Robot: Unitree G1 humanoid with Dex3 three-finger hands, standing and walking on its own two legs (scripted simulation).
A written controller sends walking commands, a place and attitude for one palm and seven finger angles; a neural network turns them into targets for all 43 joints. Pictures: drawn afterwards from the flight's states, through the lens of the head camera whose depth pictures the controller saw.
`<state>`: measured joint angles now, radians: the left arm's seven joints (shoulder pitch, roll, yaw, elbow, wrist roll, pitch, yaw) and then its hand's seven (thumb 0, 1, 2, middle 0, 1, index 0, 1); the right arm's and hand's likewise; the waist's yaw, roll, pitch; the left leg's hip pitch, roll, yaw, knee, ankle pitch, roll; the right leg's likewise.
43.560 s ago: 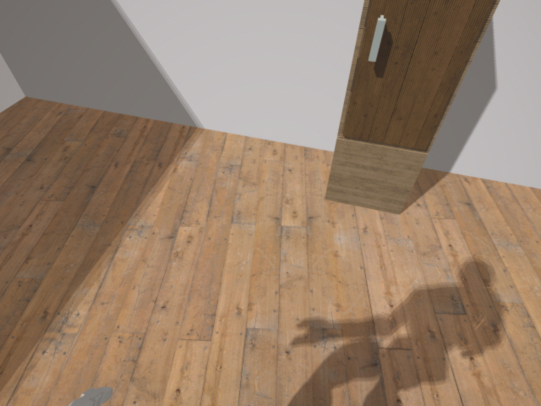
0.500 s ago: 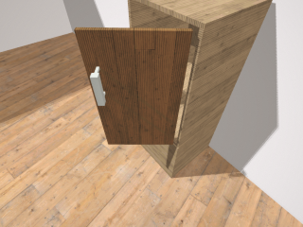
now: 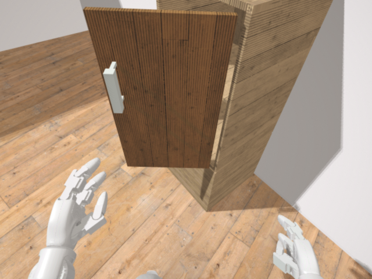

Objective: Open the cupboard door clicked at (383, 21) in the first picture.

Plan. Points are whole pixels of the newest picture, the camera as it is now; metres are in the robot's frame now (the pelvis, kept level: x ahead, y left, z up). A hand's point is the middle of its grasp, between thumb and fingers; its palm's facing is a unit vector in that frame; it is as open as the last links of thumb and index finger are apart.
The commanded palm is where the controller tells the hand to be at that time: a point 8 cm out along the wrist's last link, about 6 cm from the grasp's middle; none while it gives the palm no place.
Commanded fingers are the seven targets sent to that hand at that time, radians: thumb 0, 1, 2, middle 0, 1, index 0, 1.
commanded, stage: raise the hand with hooked fingers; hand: left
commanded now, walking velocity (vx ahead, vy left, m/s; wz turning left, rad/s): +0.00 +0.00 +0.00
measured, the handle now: (116, 87) +0.56 +0.22 +0.11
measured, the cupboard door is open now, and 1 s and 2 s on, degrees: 51 51 51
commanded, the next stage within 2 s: move the hooked fingers beside the handle in 1.78 s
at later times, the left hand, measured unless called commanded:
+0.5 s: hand (85, 210) +0.24 +0.21 +0.05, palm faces +0.02 -1.00 -0.03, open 10.9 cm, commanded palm +0.20 +0.27 +0.06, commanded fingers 0.00 -0.08 0.48 -0.27 -0.93 -0.27 -0.93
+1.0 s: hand (41, 181) +0.26 +0.28 +0.11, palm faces +0.08 -1.00 -0.05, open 13.6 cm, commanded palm +0.24 +0.33 +0.11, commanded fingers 0.00 -0.50 0.30 -0.30 -1.20 -0.30 -1.20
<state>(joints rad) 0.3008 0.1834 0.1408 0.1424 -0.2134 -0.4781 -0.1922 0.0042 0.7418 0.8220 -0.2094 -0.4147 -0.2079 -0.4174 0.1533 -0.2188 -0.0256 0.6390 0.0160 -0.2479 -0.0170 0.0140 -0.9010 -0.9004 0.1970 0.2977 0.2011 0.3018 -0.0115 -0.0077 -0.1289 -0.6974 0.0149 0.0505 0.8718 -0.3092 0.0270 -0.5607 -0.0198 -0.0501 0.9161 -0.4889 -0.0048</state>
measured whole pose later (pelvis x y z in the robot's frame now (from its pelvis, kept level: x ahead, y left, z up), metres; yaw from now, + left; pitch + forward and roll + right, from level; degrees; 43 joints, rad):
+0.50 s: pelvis +0.01 -0.02 -0.01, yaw -1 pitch +10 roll -1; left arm 0.28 0.32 0.33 0.13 -0.38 -0.21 -0.40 0.00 0.15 0.58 -0.26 -0.78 -0.26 -0.79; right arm 0.28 -0.21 0.02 0.61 0.05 -0.19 -0.10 0.02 -0.90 -0.90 0.20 0.30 0.20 0.30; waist -0.01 0.05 -0.12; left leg -0.77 0.06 0.02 0.97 -0.36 -0.01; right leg -0.62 0.03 -0.07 0.97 -0.53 -0.03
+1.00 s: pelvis +0.00 +0.02 +0.01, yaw +1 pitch +5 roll -3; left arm 0.08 0.37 0.35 0.17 -0.34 -0.20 -0.37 -0.01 -0.42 0.34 -0.30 -1.15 -0.30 -1.15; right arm 0.24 -0.24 0.05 0.56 0.06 -0.21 -0.09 0.02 -0.90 -0.90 0.20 0.30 0.20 0.30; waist 0.02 0.04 -0.08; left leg -0.61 0.02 0.03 0.82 -0.30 0.05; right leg -0.43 -0.01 -0.07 0.77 -0.43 0.02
